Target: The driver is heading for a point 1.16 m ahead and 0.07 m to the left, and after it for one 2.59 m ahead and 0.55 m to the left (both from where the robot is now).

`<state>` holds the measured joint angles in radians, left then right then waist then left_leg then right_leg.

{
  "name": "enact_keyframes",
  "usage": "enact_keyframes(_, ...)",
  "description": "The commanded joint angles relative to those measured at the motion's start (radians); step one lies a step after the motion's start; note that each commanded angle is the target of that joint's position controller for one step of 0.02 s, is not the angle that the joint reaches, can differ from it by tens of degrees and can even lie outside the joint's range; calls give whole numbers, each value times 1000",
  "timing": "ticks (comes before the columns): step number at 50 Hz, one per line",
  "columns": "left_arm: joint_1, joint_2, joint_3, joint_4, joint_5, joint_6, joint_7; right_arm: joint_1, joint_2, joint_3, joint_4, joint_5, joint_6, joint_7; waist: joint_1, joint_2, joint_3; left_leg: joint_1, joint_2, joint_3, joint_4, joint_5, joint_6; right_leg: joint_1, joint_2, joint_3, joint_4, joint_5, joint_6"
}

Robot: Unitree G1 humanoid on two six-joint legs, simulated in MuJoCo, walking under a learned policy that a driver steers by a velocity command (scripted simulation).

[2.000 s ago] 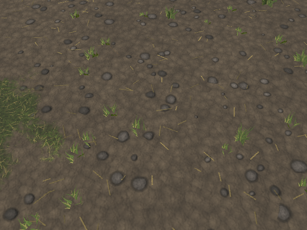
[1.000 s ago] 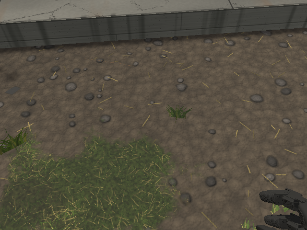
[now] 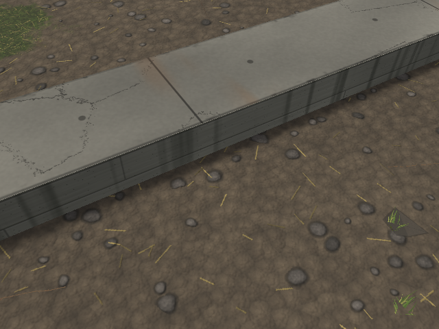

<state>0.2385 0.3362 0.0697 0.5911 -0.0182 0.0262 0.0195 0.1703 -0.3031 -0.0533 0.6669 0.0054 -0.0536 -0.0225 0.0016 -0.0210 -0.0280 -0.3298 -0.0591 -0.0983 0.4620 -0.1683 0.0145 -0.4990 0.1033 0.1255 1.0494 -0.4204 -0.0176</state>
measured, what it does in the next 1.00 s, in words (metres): walks ahead: right foot, then left foot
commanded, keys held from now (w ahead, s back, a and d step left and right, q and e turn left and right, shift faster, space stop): w+e+shift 0.28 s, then w+q+shift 0.72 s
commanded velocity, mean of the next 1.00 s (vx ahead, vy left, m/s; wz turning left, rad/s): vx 0.90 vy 0.00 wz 0.00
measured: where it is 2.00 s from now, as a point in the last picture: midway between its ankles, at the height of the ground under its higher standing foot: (235, 80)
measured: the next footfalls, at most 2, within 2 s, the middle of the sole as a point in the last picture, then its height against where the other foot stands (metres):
right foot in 0.44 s outside the picture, level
left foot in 0.88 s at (300, 252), level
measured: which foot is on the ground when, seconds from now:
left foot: down 0.00-0.46, up 0.48-0.86, down 0.88-1.00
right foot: up 0.00-0.42, down 0.44-0.86, up 0.88-1.00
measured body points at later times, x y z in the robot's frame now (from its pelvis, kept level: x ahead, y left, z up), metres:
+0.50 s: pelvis +0.27 -0.14 -0.03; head +0.30 -0.15 +0.42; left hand +0.57 +0.00 -0.10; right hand +0.11 -0.37 -0.16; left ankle +0.09 +0.10 -0.66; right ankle +0.30 -0.26 -0.74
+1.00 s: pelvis +0.70 -0.25 -0.04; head +0.72 -0.26 +0.41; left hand +0.84 -0.01 -0.14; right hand +0.75 -0.55 -0.16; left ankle +0.75 -0.26 -0.74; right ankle +0.54 -0.40 -0.59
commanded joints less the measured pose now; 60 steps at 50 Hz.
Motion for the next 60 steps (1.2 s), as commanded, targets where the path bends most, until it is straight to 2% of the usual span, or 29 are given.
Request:
enact_keyframes(1,-15,101,27,-79,12,-31,-14,47,-146,-41,-58,7,-21,-13,-40,134,25,264,290,-319,-263,-458,89,-385,-154,-53,225,105,33)
enact_keyframes(2,-78,99,17,-95,110,-9,-65,112,-150,-27,-28,-59,-9,-1,-55,26,33,164,288,-267,-310,-453,105,-336,-131,-69,237,152,26)
enact_keyframes(4,-64,73,12,-102,77,7,-97,107,-165,-36,-19,-53,-13,14,-30,119,34,157,274,-185,-320,-421,92,-356,-137,-58,257,214,29)
enact_keyframes(6,-56,87,16,-91,60,15,-102,110,-162,-34,-14,-42,-24,21,-20,148,38,160,287,-126,-337,-395,87,-372,-145,-48,255,273,41)
enact_keyframes(13,-206,80,14,-102,60,15,-119,242,-169,-41,55,-43,-45,17,-81,143,125,355,354,64,-367,-289,83,-490,-187,-72,92,308,23)
enact_keyframes(16,-289,41,-10,-120,58,-4,-133,305,-144,-33,96,-56,-46,12,-107,124,187,363,371,133,-415,-230,93,-417,-191,-97,-106,267,-25)
enact_keyframes(19,-311,23,-27,-123,60,-22,-130,319,-169,-32,143,-45,-28,7,-85,130,220,349,377,209,-415,114,108,-212,-140,-212,-331,118,-87)
enact_keyframes(21,-109,51,-9,-61,65,-35,-99,331,-214,-34,189,-29,-20,11,36,156,80,331,368,244,-110,889,119,155,-19,-305,-383,38,-134)
enact_keyframes(22,162,79,12,23,67,-51,-82,291,-223,-30,188,-17,-22,16,188,127,-56,183,320,270,191,930,103,516,-11,-259,-458,148,-146)
enact_keyframes(23,308,204,48,56,93,-60,-58,301,-124,0,139,1,-34,36,236,-50,-242,-153,215,250,583,430,87,903,-266,57,-524,-163,-153)
enact_keyframes(24,354,316,67,47,81,-69,-40,236,-39,11,62,13,-51,45,211,-303,-403,-372,40,62,925,-321,74,980,-542,585,-737,-400,-141)
enact_keyframes(25,312,267,58,54,89,-77,-28,129,-120,-13,62,14,-50,33,220,-83,-290,-459,62,-57,1008,-215,96,858,-537,539,-784,-259,-101)
enact_keyframes(26,260,195,35,91,87,-84,-24,107,-98,-12,62,11,-49,32,156,-17,-104,-485,119,-23,975,-126,99,707,-501,353,-738,-53,-96)
enact_keyframes(28,117,80,1,102,65,-96,-29,169,-55,-9,115,-14,-20,51,38,-53,29,-381,186,8,836,-40,79,480,-375,84,-783,154,-38)
enact_keyframes(30,109,12,-20,116,51,-110,-27,229,-22,-8,155,-17,19,69,-2,-109,44,-333,192,36,841,-15,65,418,-351,-43,-821,274,-22)
enact_keyframes(34,128,-15,-22,169,37,-140,-33,57,28,5,93,-16,40,88,-23,-91,160,-439,171,113,748,116,68,381,-300,-274,-905,586,11)
enact_keyframes(37,127,-15,-23,198,42,-146,-17,-60,12,16,48,-14,33,102,-29,-64,187,-413,134,214,529,218,104,429,-259,-395,-941,782,11)
enact_keyframes(40,131,71,-10,213,38,-144,12,-61,-4,23,27,-14,34,108,-76,-57,144,-215,44,319,332,233,159,505,-301,-444,-840,1353,28)
enact_keyframes(43,10,167,23,176,54,-101,37,356,-134,-28,143,-10,52,82,-300,-104,-78,234,-42,288,339,88,214,496,-342,-394,-345,1619,13)
enact_keyframes(44,-52,172,28,160,52,-86,29,553,-185,-60,204,-5,53,64,-386,-47,-140,460,-28,193,239,42,264,366,-304,-374,32,1393,-3)
enact_keyframes(45,-80,40,-3,166,59,-90,-4,462,-192,-72,209,10,56,43,-296,153,1,462,13,78,189,-38,297,99,-101,-348,442,281,-7)
enact_keyframes(46,8,-44,-32,58,57,-110,-11,322,-270,-83,167,-15,68,43,-100,319,-31,588,158,-381,114,31,442,-257,-8,-208,705,-75,37)
enact_keyframes(47,16,-14,-46,8,56,-139,-15,290,-280,-89,123,-23,63,39,-101,241,-138,652,283,-721,-152,-299,516,-379,-40,-33,681,-57,23)
enact_keyframes(48,-39,43,-43,17,62,-155,-18,272,-195,-75,122,-27,55,31,-86,39,-28,529,293,-757,-275,-433,455,-384,-97,-10,556,22,11)
enact_keyframes(49,-61,57,-38,31,66,-153,-18,233,-145,-61,135,-25,47,31,-31,-72,75,353,257,-666,-290,-400,393,-318,-139,-17,437,78,13)
enact_keyframes(52,-70,35,-56,33,99,-94,-17,190,-136,-45,135,-8,-10,24,44,-86,136,45,141,-435,-285,-110,359,-140,-208,-26,221,76,74)
enact_keyframes(54,-169,21,-67,-9,92,-84,-25,185,-163,-51,128,-6,-31,28,23,-73,158,-65,75,-323,-316,34,343,-67,-221,-80,6,152,100)
enact_keyframes(57,-322,-35,-89,-74,56,-90,-34,213,-167,-61,137,1,-34,39,-55,-9,147,-59,2,-238,-295,249,260,39,-177,-138,-333,423,96)
enact_keyframes(60,-348,-17,-82,-94,42,-95,-22,249,-184,-73,149,6,-37,46,-97,56,71,88,27,-257,-220,483,200,129,-120,-142,-496,546,65)
Keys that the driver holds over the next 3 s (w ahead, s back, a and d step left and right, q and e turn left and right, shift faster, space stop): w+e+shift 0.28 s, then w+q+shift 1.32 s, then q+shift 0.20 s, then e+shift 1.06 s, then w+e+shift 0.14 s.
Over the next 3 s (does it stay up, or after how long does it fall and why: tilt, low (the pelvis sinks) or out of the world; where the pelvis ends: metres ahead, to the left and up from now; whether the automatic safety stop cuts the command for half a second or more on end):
stays up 1.60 0.13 0.18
